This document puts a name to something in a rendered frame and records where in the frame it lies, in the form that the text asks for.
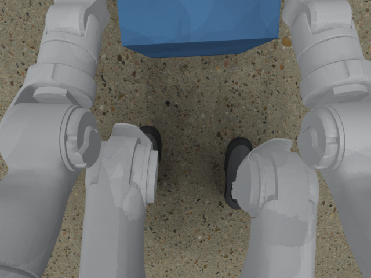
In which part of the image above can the carton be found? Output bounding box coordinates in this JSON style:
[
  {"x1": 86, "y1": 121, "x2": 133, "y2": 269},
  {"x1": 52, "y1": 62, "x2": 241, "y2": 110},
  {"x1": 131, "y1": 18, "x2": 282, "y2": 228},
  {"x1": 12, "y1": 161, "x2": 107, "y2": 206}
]
[{"x1": 117, "y1": 0, "x2": 281, "y2": 58}]

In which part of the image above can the robot right upper arm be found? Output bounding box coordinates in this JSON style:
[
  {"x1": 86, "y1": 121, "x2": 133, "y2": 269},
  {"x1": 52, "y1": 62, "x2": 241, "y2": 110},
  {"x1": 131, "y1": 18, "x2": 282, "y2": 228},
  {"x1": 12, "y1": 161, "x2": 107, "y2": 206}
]
[{"x1": 297, "y1": 100, "x2": 371, "y2": 278}]

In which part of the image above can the right robot forearm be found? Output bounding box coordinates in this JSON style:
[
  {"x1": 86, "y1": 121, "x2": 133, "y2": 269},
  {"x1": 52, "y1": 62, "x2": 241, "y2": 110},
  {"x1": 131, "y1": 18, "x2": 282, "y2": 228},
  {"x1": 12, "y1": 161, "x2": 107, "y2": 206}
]
[{"x1": 282, "y1": 0, "x2": 371, "y2": 109}]

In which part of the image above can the robot right foot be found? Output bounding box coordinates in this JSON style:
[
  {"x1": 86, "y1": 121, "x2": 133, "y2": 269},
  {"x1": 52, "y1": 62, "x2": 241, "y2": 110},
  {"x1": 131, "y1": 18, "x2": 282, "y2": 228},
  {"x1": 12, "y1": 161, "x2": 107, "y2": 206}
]
[{"x1": 224, "y1": 137, "x2": 253, "y2": 210}]

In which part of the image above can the robot left thigh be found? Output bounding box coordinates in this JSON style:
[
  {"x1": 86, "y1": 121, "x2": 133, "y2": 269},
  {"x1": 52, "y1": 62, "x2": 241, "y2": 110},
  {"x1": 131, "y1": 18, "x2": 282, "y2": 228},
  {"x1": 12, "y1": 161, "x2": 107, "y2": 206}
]
[{"x1": 79, "y1": 136, "x2": 158, "y2": 278}]

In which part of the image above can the left robot forearm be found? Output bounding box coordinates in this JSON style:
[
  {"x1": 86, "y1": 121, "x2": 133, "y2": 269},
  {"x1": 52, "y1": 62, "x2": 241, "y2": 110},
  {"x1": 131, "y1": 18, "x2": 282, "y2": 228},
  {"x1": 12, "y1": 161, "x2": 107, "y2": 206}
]
[{"x1": 0, "y1": 0, "x2": 110, "y2": 154}]

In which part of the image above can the robot left upper arm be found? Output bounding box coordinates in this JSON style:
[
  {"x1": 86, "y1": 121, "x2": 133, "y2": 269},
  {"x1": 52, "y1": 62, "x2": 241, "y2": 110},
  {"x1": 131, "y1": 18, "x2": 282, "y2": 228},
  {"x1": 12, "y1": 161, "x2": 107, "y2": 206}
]
[{"x1": 0, "y1": 103, "x2": 101, "y2": 278}]

